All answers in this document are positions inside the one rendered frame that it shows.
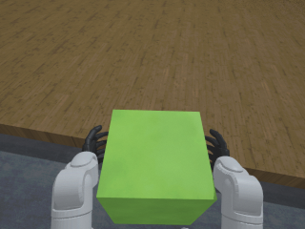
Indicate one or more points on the robot left forearm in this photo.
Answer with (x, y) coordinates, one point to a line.
(72, 193)

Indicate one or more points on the carton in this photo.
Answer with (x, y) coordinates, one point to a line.
(156, 168)

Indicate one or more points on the robot right hand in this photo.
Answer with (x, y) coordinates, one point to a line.
(219, 147)

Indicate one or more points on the robot right forearm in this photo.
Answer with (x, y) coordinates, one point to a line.
(241, 195)

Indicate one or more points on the robot left hand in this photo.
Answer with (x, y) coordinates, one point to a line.
(91, 144)

